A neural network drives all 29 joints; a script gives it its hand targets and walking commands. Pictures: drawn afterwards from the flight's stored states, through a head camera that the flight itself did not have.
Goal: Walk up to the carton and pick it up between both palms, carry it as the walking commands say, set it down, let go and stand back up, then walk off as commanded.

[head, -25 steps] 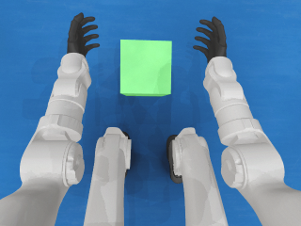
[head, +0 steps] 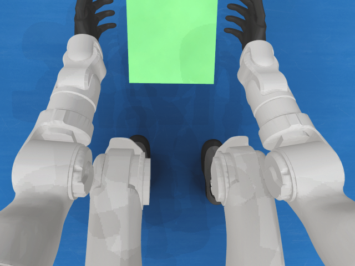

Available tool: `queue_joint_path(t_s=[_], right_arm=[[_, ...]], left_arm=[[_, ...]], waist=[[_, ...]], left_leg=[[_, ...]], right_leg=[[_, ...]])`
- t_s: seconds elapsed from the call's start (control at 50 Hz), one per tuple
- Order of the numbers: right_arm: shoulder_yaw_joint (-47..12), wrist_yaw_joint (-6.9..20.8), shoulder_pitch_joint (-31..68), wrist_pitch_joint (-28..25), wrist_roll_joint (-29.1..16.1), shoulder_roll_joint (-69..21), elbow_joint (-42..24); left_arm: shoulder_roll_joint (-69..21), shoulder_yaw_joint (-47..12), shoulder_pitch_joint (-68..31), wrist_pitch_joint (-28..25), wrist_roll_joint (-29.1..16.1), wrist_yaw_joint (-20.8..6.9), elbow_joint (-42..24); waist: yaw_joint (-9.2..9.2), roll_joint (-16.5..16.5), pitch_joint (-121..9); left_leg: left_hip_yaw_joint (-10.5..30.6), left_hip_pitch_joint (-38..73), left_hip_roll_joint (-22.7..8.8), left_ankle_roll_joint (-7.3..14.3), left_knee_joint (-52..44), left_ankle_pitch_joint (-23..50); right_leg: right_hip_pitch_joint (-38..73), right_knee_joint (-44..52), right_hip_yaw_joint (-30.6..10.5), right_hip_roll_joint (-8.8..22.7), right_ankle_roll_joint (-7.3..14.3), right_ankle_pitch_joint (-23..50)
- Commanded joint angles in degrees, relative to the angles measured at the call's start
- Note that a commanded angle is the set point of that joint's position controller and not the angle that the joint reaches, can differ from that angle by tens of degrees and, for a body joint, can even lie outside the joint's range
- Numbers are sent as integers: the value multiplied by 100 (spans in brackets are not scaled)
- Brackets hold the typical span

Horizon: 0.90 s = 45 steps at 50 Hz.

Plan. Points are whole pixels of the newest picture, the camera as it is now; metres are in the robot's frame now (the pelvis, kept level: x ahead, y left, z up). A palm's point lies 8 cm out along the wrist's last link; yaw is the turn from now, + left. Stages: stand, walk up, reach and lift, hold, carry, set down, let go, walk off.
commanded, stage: reach and lift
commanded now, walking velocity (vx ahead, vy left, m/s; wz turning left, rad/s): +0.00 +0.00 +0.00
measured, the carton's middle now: (170, 48) +0.49 +0.03 -0.27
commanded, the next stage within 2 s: none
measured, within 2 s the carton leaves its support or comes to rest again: leaves its support in 1.16 s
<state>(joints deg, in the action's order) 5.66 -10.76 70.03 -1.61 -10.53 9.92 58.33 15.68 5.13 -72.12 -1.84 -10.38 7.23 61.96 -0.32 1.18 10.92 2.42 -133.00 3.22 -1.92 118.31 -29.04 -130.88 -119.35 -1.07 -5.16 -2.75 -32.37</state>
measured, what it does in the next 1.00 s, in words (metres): stands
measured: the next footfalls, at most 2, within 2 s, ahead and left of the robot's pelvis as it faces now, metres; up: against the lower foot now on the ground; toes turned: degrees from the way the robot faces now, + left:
none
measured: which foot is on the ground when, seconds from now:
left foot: down 0.00-1.00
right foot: down 0.00-1.00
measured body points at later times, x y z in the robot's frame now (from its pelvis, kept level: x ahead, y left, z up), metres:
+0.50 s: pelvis +0.00 +0.00 -0.02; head +0.36 +0.02 +0.25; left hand +0.51 +0.18 -0.21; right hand +0.51 -0.13 -0.21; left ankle +0.12 +0.12 -0.36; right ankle +0.11 -0.12 -0.36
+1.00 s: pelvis +0.00 +0.00 -0.01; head +0.36 +0.01 +0.25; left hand +0.52 +0.15 -0.21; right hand +0.52 -0.10 -0.20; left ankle +0.12 +0.12 -0.36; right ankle +0.11 -0.12 -0.36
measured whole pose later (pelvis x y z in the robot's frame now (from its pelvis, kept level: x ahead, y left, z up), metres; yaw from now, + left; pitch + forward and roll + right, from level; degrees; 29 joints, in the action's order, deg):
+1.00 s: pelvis +0.00 +0.00 -0.01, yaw +0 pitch +41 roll -1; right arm 8.0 -12.2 77.1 -2.5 -5.8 6.3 66.1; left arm 12.1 7.8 -78.5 -3.1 -6.4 9.4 69.5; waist -0.5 0.7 13.3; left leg 2.4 -132.5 2.9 -1.8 121.7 -30.1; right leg -130.6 -122.5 -1.0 -5.8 -3.0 -32.9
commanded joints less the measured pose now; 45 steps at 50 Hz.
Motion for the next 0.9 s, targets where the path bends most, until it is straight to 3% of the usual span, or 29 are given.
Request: queue_joint_path(t_s=[0.0,0.1,0.2,0.38,0.62,0.8,0.88], right_arm=[[-72,-17,1266,-159,-79,450,-375],[-328,45,1283,-173,-289,257,-219],[-252,43,1271,-187,-313,443,-182],[-231,20,1384,-189,-255,365,14],[-314,9,1584,-242,-144,19,171],[-254,-9,1476,-278,179,-466,232],[-431,174,1903,-245,324,-1452,182]], left_arm=[[547,-42,-1364,-169,-123,2,-356],[490,-217,-1432,-245,-371,-53,-206],[640,-60,-1224,-239,-194,-42,32],[514,-203,-1485,-242,-271,-55,-37],[154,-235,-1605,-268,-110,-5,167],[-402,-134,-1591,-300,217,18,210],[-1419,-350,-1999,-261,296,-155,173]], waist=[[-91,-215,-6361],[-82,-33,-6185],[-174,-42,-5960],[-66,-111,-5791],[-131,-65,-5652],[-111,-86,-5536],[-94,-91,-5440]], left_leg=[[-291,3581,-71,-54,-642,1545],[-232,3577,-75,-7,-441,1767],[-243,3453,-87,-12,-399,1731],[-244,3368,-64,-5,-466,1431],[-193,3290,25,18,-528,1402],[-149,3207,147,21,-558,1474],[-121,3131,232,57,-545,1456]], right_leg=[[3058,738,262,48,-25,1418],[2957,575,258,61,-53,1581],[2770,528,219,61,-63,1533],[2670,576,239,48,-23,1305],[2671,639,238,-29,10,1283],[2696,690,240,-142,28,1414],[2594,671,239,-216,42,1396]])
